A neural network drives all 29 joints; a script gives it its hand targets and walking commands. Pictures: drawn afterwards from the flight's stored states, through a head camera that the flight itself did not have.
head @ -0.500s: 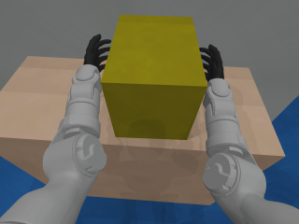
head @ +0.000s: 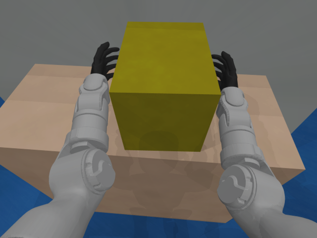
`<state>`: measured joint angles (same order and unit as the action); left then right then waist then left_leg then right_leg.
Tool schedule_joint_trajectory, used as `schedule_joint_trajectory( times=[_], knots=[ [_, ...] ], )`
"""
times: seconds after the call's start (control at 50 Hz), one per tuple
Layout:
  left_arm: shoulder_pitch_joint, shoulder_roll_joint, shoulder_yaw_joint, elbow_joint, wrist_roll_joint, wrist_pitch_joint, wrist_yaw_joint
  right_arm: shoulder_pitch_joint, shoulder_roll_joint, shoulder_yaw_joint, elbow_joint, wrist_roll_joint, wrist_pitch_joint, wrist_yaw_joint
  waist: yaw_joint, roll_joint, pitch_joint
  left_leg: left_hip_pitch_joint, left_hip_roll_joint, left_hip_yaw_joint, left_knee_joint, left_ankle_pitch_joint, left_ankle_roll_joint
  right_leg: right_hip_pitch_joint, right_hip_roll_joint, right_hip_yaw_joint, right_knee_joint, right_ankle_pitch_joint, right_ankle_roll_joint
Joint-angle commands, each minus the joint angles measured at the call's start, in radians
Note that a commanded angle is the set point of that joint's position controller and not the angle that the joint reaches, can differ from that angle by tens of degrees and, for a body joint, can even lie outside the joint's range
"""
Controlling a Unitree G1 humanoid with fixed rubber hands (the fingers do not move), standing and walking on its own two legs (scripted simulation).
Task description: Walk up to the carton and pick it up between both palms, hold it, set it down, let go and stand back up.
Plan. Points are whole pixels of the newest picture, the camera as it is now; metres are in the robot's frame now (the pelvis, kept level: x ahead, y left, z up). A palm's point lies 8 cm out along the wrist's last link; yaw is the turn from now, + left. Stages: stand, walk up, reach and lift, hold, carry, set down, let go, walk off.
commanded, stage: reach and lift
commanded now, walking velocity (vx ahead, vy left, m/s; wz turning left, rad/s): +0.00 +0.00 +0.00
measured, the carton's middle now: (163, 86) +0.51 +0.00 +0.10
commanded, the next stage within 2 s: none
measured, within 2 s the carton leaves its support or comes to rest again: leaves its support in 0.72 s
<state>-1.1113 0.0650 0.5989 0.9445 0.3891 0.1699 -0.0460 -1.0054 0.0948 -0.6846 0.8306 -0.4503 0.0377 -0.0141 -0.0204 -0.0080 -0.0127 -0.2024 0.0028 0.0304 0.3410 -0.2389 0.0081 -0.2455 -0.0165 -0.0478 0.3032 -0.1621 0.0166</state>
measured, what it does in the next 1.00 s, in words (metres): shifts its weight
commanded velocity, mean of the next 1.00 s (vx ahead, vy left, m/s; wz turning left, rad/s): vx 0.00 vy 0.00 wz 0.00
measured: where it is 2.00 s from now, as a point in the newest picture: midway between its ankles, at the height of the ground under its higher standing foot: outside the picture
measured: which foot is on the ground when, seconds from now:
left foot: down 0.00-1.00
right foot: down 0.00-1.00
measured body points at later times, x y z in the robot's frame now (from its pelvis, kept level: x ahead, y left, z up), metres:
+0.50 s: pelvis -0.01 +0.00 +0.00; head +0.02 +0.01 +0.45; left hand +0.46 +0.17 +0.17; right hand +0.44 -0.14 +0.15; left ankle -0.05 +0.10 -0.75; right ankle -0.01 -0.13 -0.75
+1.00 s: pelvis -0.05 -0.01 +0.00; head -0.08 +0.02 +0.45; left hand +0.39 +0.17 +0.22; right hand +0.38 -0.14 +0.21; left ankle -0.05 +0.10 -0.75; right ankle -0.01 -0.13 -0.75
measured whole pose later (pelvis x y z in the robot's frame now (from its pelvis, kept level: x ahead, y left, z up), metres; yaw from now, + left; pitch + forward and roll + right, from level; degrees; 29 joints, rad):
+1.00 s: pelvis -0.05 -0.01 +0.00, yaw +2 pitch -3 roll +0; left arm -1.11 0.11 0.46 1.00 0.28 0.34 0.03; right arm -1.03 0.02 -0.57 0.99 -0.26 0.14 -0.07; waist -0.04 -0.05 -0.02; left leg -0.09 -0.01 0.00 0.32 -0.17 0.01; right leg -0.11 -0.03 -0.09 0.27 -0.09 0.01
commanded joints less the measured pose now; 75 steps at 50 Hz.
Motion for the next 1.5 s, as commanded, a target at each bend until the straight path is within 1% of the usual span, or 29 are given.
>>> schedule_joint_trajectory(
  times=[0.0, 0.08, 0.1, 0.26, 0.32, 0.36, 0.5, 0.54, 0.6, 0.64, 0.66, 0.68, 0.72, 0.74, 0.82, 0.9, 0.92, 0.94, 1.0, 1.06, 1.16, 1.22, 1.26, 1.28, 1.34, 1.36, 1.38, 1.44, 1.48],
  knots=[
    [-0.331, -0.409, -0.183, 0.059, -0.028, 0.04, -0.082, -0.45, 0.441, 0.284, 0.04, 0.016, -0.022, 0.115, 0.019, 0.001, -0.466, 0.14, -0.013, 0.051, 0.056, 0.674, -0.032, 0.243, 0.028, -0.077, 0.072, 0.483, 0.05],
    [-0.323, -0.384, -0.165, 0.061, -0.022, 0.03, -0.087, -0.431, 0.454, 0.3, 0.036, 0.029, -0.017, 0.115, 0.032, -0.032, -0.472, -0.003, -0.028, 0.062, 0.008, 0.531, -0.003, 0.39, 0.006, -0.045, 0.119, 0.56, 0.06],
    [-0.328, -0.383, -0.16, 0.068, -0.017, 0.032, -0.087, -0.425, 0.46, 0.298, 0.048, 0.031, -0.018, 0.113, 0.016, -0.02, -0.463, 0.026, -0.03, 0.068, 0.009, 0.519, -0.002, 0.376, 0.003, -0.052, 0.125, 0.538, 0.067],
    [-0.342, -0.447, -0.264, -0.016, -0.058, 0.036, -0.061, -0.463, 0.433, 0.35, 0.008, 0.093, -0.064, 0.103, 0.013, 0.074, -0.571, 0.191, -0.008, 0.05, 0.092, 0.765, -0.062, 0.267, 0.037, -0.08, 0.094, 0.506, 0.028],
    [-0.32, -0.42, -0.254, -0.013, -0.06, 0.071, -0.062, -0.436, 0.418, 0.354, 0.055, 0.097, -0.029, 0.1, 0.013, 0.028, -0.455, 0.141, -0.013, 0.047, 0.054, 0.66, -0.049, 0.309, 0.036, -0.073, 0.076, 0.447, 0.031],
    [-0.323, -0.433, -0.281, -0.043, -0.09, 0.079, -0.063, -0.47, 0.424, 0.368, 0.002, 0.116, -0.038, 0.094, 0.003, -0.006, -0.499, 0.107, -0.013, 0.041, 0.047, 0.634, -0.042, 0.354, 0.031, -0.07, 0.097, 0.521, 0.032],
    [-0.367, -0.485, -0.393, -0.125, -0.134, 0.076, -0.041, -0.512, 0.4, 0.403, -0.029, 0.162, -0.068, 0.09, -0.013, 0.072, -0.639, 0.235, -0.005, 0.013, 0.094, 0.788, -0.079, 0.325, 0.053, -0.081, 0.079, 0.522, 0.019],
    [-0.385, -0.464, -0.363, -0.07, -0.128, 0.092, -0.044, -0.527, 0.378, 0.377, 0.033, 0.151, -0.057, 0.084, -0.016, 0.055, -0.546, 0.176, -0.003, 0.021, 0.067, 0.696, -0.078, 0.323, 0.043, -0.077, 0.06, 0.463, 0.01],
    [-0.437, -0.476, -0.407, -0.158, -0.171, 0.086, -0.041, -0.571, 0.401, 0.41, -0.025, 0.176, -0.054, 0.076, -0.029, 0.033, -0.649, 0.147, -0.019, 0.02, 0.056, 0.635, -0.073, 0.427, 0.044, -0.07, 0.087, 0.559, 0.026],
    [-0.469, -0.464, -0.377, -0.085, -0.156, 0.085, -0.042, -0.609, 0.389, 0.379, 0.019, 0.17, -0.056, 0.082, -0.02, 0.034, -0.591, 0.134, -0.02, 0.022, 0.033, 0.563, -0.072, 0.407, 0.037, -0.077, 0.07, 0.493, 0.031],
    [-0.466, -0.496, -0.424, -0.153, -0.179, 0.081, -0.034, -0.629, 0.41, 0.413, -0.05, 0.192, -0.068, 0.081, -0.02, 0.046, -0.689, 0.17, -0.017, 0.013, 0.049, 0.619, -0.081, 0.433, 0.045, -0.077, 0.082, 0.538, 0.026],
    [-0.488, -0.463, -0.403, -0.102, -0.171, 0.091, -0.034, -0.61, 0.397, 0.396, 0.029, 0.19, -0.049, 0.077, -0.026, 0.049, -0.598, 0.153, -0.019, 0.017, 0.039, 0.579, -0.073, 0.411, 0.034, -0.068, 0.064, 0.504, 0.028],
    [-0.486, -0.444, -0.366, -0.077, -0.172, 0.1, -0.043, -0.643, 0.399, 0.407, 0.016, 0.204, -0.028, 0.066, -0.017, -0.004, -0.547, 0.086, -0.03, 0.023, 0.01, 0.46, -0.053, 0.467, 0.032, -0.054, 0.054, 0.492, 0.037],
    [-0.52, -0.473, -0.4, -0.103, -0.203, 0.098, -0.044, -0.685, 0.408, 0.423, -0.025, 0.219, -0.032, 0.062, -0.027, 0.016, -0.599, 0.081, -0.031, 0.015, -0.001, 0.432, -0.056, 0.485, 0.03, -0.058, 0.062, 0.494, 0.038],
    [-0.531, -0.472, -0.349, 0.021, -0.182, 0.105, -0.056, -0.74, 0.375, 0.36, 0.003, 0.203, -0.009, 0.05, -0.027, 0.03, -0.498, 0.041, -0.035, 0.022, -0.054, 0.253, -0.047, 0.432, 0.026, -0.066, 0.021, 0.3, 0.034],
    [-0.552, -0.462, -0.329, -0.013, -0.182, 0.133, -0.046, -0.758, 0.365, 0.371, 0.023, 0.24, 0.022, 0.051, -0.014, 0.019, -0.482, 0.088, -0.024, 0.014, -0.068, 0.239, -0.046, 0.403, 0.037, -0.071, -0.006, 0.196, 0.024],
    [-0.624, -0.427, -0.301, 0.015, -0.176, 0.137, -0.053, -0.752, 0.36, 0.33, 0.097, 0.215, 0.044, 0.052, -0.039, 0.014, -0.382, 0.038, -0.023, 0.028, -0.097, 0.124, -0.042, 0.378, 0.026, -0.069, -0.029, 0.093, 0.024],
    [-0.607, -0.421, -0.288, 0.031, -0.169, 0.145, -0.056, -0.77, 0.359, 0.326, 0.071, 0.21, 0.045, 0.05, -0.024, -0.019, -0.386, 0.024, -0.028, 0.027, -0.121, 0.055, -0.029, 0.377, 0.025, -0.073, -0.036, 0.06, 0.025],
    [-0.602, -0.376, -0.246, 0.066, -0.14, 0.169, -0.068, -0.736, 0.333, 0.263, 0.145, 0.191, 0.074, 0.048, -0.036, -0.008, -0.302, -0.009, -0.027, 0.039, -0.157, -0.053, -0.005, 0.363, 0.009, -0.062, -0.045, 0.001, 0.034],
    [-0.615, -0.417, -0.288, -0.029, -0.152, 0.17, -0.063, -0.74, 0.327, 0.271, 0.113, 0.214, 0.063, 0.05, -0.045, 0.055, -0.396, 0.069, -0.02, 0.028, -0.137, 0.055, -0.038, 0.368, 0.026, -0.076, -0.036, 0.056, 0.024],
    [-0.585, -0.458, -0.372, -0.087, -0.175, 0.194, -0.043, -0.704, 0.313, 0.337, 0.133, 0.27, 0.063, 0.048, -0.073, 0.085, -0.405, 0.188, -0.009, 0.009, -0.071, 0.238, -0.073, 0.311, 0.055, -0.092, -0.048, 0.089, 0.007],
    [-0.516, -0.463, -0.37, -0.11, -0.179, 0.231, -0.051, -0.716, 0.323, 0.417, 0.093, 0.328, 0.073, 0.036, -0.059, 0.037, -0.372, 0.168, -0.02, 0.005, -0.053, 0.301, -0.058, 0.366, 0.058, -0.081, -0.04, 0.168, 0.015],
    [-0.56, -0.466, -0.375, -0.098, -0.192, 0.238, -0.061, -0.776, 0.339, 0.442, 0.059, 0.358, 0.072, 0.031, -0.055, 0.014, -0.4, 0.127, -0.031, 0.005, -0.058, 0.246, -0.044, 0.387, 0.048, -0.07, -0.036, 0.153, 0.029],
    [-0.579, -0.515, -0.443, -0.198, -0.235, 0.229, -0.052, -0.825, 0.375, 0.507, -0.043, 0.4, 0.052, 0.029, -0.054, 0.036, -0.532, 0.151, -0.03, -0.006, -0.034, 0.326, -0.049, 0.419, 0.056, -0.073, -0.01, 0.234, 0.024],
    [-0.589, -0.555, -0.495, -0.235, -0.263, 0.226, -0.029, -0.824, 0.411, 0.596, -0.042, 0.464, 0.067, 0.023, -0.035, 0.04, -0.585, 0.187, -0.028, -0.028, 0.0, 0.437, -0.055, 0.416, 0.063, -0.053, 0.0, 0.329, 0.02],
    [-0.624, -0.532, -0.463, -0.18, -0.249, 0.24, -0.034, -0.856, 0.42, 0.588, -0.021, 0.469, 0.084, 0.016, -0.037, 0.035, -0.523, 0.148, -0.035, -0.012, -0.003, 0.355, -0.043, 0.404, 0.053, -0.044, -0.007, 0.293, 0.026],
    [-0.542, -0.551, -0.488, -0.247, -0.259, 0.259, -0.031, -0.801, 0.431, 0.639, -0.053, 0.505, 0.102, 0.008, -0.033, 0.021, -0.553, 0.161, -0.038, -0.024, 0.007, 0.405, -0.045, 0.466, 0.058, -0.039, 0.011, 0.369, 0.03],
    [-0.587, -0.534, -0.483, -0.246, -0.267, 0.292, -0.04, -0.826, 0.418, 0.651, -0.046, 0.542, 0.143, -0.011, -0.047, 0.015, -0.492, 0.076, -0.048, -0.021, -0.037, 0.277, -0.028, 0.482, 0.047, -0.021, 0.004, 0.308, 0.041],
    [-0.561, -0.556, -0.52, -0.281, -0.289, 0.301, -0.039, -0.837, 0.431, 0.699, -0.114, 0.58, 0.138, -0.023, -0.057, 0.014, -0.548, 0.116, -0.046, -0.034, -0.004, 0.395, -0.042, 0.502, 0.056, -0.023, 0.02, 0.434, 0.037]
  ],
)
